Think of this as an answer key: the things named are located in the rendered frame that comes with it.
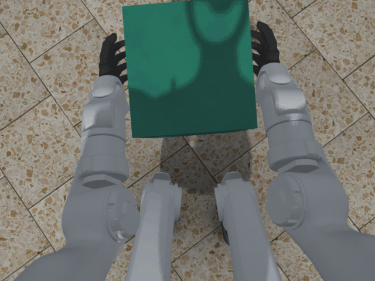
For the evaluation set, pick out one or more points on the robot right thigh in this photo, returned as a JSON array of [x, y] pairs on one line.
[[251, 253]]

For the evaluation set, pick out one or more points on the robot right forearm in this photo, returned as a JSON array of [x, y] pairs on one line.
[[292, 144]]

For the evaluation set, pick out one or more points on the left robot hand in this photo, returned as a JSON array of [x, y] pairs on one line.
[[109, 61]]

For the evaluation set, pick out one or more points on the robot left forearm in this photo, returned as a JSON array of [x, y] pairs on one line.
[[103, 137]]

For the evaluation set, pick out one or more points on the robot thigh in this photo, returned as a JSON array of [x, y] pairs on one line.
[[251, 253], [151, 254]]

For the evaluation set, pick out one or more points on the right robot upper arm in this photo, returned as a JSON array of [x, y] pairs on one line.
[[313, 210]]

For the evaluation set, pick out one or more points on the left robot upper arm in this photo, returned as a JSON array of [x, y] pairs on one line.
[[96, 224]]

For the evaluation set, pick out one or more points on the robot left thigh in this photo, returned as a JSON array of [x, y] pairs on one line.
[[151, 254]]

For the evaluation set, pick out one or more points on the right robot hand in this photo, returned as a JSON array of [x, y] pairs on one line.
[[267, 49]]

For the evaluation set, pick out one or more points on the carton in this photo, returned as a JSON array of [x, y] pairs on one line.
[[189, 68]]

